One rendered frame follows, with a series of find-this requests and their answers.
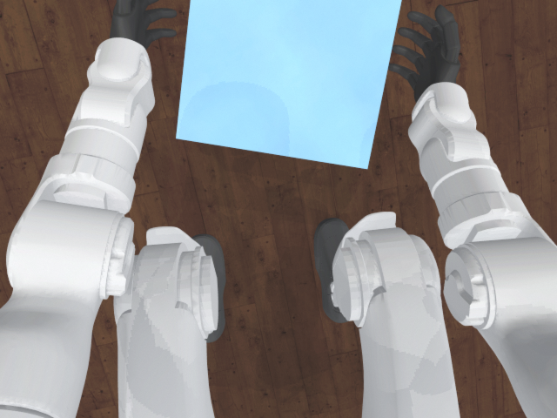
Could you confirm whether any left robot forearm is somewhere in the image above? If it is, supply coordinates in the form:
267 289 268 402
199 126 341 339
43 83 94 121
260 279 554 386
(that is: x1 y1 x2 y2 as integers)
6 37 155 287

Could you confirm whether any right robot forearm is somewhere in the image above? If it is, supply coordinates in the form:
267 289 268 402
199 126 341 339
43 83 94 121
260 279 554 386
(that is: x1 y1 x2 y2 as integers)
408 82 557 250

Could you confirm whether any robot left thigh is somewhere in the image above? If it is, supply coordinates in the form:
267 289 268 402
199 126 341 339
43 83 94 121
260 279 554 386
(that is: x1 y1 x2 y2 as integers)
117 242 218 418

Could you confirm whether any robot left hand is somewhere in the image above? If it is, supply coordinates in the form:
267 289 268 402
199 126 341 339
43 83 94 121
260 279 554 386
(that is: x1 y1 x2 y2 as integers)
110 0 177 50

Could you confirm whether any robot right hand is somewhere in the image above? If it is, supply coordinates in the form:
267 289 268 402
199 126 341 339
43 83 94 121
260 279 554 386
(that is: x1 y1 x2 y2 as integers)
388 4 460 103

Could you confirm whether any right robot upper arm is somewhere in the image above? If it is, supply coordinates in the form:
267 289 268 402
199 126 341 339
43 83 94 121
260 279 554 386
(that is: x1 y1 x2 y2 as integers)
443 237 557 418

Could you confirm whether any left robot upper arm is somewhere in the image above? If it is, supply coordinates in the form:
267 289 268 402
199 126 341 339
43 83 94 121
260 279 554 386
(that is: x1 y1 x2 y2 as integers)
0 200 135 418

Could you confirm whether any robot left foot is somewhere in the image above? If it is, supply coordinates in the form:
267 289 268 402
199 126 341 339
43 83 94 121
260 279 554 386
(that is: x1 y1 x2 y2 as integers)
191 234 226 343

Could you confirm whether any carton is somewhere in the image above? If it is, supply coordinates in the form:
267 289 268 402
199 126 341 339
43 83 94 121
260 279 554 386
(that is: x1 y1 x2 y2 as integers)
176 0 402 169

